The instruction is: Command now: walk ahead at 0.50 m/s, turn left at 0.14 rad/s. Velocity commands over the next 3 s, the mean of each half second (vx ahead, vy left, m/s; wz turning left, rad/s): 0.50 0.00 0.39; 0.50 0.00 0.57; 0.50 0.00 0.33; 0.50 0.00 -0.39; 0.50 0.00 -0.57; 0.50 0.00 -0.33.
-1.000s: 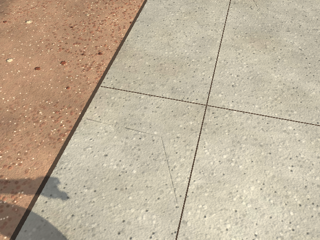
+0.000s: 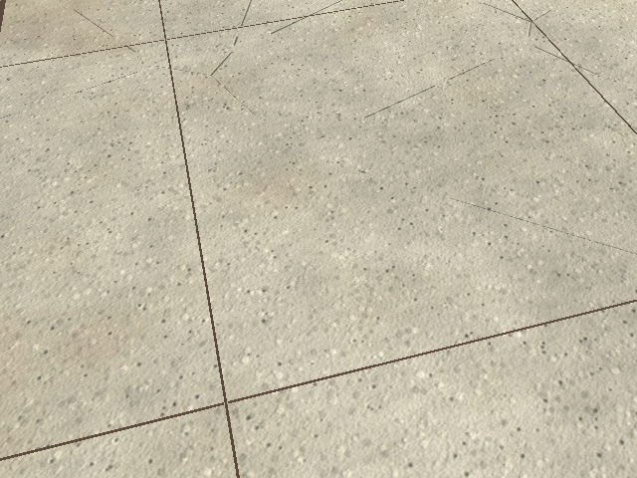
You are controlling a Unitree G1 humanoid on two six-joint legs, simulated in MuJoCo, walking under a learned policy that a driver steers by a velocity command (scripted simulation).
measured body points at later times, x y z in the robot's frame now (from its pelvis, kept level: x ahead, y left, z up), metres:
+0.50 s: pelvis +0.27 +0.07 -0.01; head +0.30 +0.08 +0.44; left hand +0.32 +0.34 -0.13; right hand +0.40 -0.19 -0.13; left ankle +0.28 +0.11 -0.75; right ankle +0.28 -0.09 -0.66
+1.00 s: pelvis +0.55 +0.10 +0.00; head +0.57 +0.10 +0.44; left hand +0.50 +0.39 -0.11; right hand +0.77 -0.10 -0.13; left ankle +0.45 +0.18 -0.66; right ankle +0.62 +0.03 -0.75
